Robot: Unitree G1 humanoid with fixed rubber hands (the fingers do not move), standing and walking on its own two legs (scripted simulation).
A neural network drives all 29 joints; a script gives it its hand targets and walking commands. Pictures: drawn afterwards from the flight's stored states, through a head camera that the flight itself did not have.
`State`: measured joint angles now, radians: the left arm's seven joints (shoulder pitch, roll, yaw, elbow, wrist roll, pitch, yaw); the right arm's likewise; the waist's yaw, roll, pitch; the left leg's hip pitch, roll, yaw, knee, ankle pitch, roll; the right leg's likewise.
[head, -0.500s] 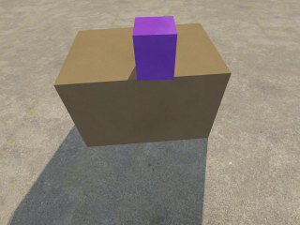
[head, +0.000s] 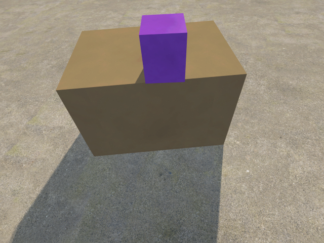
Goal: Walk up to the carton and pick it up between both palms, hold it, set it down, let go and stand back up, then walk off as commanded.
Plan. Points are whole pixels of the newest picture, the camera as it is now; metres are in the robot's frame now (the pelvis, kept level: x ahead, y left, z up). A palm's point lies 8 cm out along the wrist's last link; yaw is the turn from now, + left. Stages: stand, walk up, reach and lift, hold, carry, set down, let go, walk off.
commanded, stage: stand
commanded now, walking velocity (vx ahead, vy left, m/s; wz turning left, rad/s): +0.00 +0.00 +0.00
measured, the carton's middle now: (163, 49) +0.98 +0.05 -0.02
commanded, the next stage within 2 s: none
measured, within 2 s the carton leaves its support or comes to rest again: neither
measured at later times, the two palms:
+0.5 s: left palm out of the picture +0.07 +0.30 -0.11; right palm out of the picture +0.06 -0.31 -0.12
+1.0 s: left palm out of the picture +0.05 +0.31 -0.12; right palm out of the picture +0.05 -0.31 -0.11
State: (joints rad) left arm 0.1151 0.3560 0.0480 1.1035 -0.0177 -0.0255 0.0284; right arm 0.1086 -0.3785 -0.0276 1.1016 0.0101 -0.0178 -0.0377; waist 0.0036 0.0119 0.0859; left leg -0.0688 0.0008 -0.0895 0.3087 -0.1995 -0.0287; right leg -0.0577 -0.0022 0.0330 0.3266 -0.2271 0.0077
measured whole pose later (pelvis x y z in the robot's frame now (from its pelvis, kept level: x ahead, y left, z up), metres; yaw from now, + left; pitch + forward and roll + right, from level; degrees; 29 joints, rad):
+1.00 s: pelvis -0.03 +0.00 +0.00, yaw +0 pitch -3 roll +0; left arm 0.12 0.36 0.04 1.08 -0.01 -0.02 0.02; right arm 0.12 -0.38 -0.02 1.08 0.01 -0.02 -0.03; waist 0.01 0.00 0.09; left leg -0.10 0.00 -0.09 0.33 -0.17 -0.03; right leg -0.09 0.00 0.03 0.34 -0.20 0.01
